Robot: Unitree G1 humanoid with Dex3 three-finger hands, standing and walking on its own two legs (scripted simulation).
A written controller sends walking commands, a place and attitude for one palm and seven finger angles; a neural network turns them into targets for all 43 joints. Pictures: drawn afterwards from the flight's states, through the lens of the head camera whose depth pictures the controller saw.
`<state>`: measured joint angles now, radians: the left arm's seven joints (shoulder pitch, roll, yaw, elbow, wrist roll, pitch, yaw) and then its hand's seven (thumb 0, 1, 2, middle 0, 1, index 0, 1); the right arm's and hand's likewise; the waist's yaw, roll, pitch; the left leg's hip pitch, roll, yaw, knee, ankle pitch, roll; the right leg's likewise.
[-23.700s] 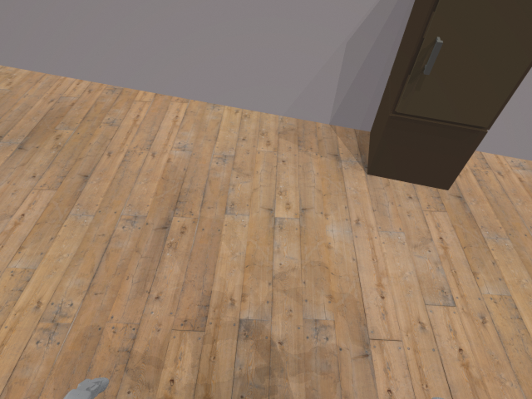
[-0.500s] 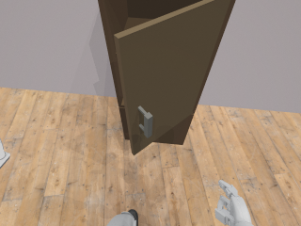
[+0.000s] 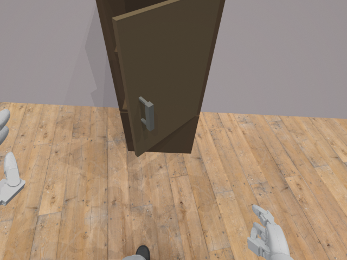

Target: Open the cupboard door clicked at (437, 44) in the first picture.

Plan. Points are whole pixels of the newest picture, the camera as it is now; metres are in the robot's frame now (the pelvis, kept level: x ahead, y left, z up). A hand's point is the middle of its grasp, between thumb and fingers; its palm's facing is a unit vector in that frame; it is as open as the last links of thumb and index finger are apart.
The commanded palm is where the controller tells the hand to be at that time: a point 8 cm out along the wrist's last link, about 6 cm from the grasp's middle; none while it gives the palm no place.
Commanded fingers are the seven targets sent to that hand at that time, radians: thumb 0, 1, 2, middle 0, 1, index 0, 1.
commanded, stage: stop stepping back and stand still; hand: left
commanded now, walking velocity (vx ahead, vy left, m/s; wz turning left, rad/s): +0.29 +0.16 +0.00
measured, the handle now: (146, 114) +0.57 +0.13 -0.07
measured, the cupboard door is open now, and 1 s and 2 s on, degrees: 44 44 44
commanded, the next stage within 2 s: let the arm hang, fingers relaxed in 0.80 s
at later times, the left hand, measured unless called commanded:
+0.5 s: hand out of the picture +0.08 +0.23 +0.17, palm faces +0.42 -0.77 -0.49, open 7.4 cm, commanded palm +0.03 +0.28 +0.18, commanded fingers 0.00 0.90 0.90 -0.20 -0.30 -0.20 -0.30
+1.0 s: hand out of the picture +0.10 +0.24 +0.06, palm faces +0.27 -0.85 -0.45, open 7.4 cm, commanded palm none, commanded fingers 0.00 0.90 0.90 -0.20 -0.30 -0.20 -0.30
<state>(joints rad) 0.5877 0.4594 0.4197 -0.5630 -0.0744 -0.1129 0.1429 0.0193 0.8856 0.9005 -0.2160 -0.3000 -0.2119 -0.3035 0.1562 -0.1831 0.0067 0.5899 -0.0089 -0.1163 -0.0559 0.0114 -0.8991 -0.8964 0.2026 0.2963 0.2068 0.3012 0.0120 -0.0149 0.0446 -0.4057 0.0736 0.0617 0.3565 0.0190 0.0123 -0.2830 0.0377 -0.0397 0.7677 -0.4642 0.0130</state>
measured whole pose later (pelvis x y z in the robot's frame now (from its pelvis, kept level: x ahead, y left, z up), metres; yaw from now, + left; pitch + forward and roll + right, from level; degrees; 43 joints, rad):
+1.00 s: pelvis -0.12 -0.02 +0.00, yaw +5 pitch +1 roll +0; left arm 0.33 0.35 0.21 -0.07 0.02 -0.08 0.05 0.01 0.89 0.90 -0.21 -0.30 -0.20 -0.30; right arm 0.22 -0.28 -0.03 0.72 -0.03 -0.09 -0.01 0.01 -0.90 -0.90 0.20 0.30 0.21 0.30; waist -0.03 0.04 -0.01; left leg -0.34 0.00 0.00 0.57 -0.26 0.02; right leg -0.42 0.01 -0.01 0.87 -0.48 0.00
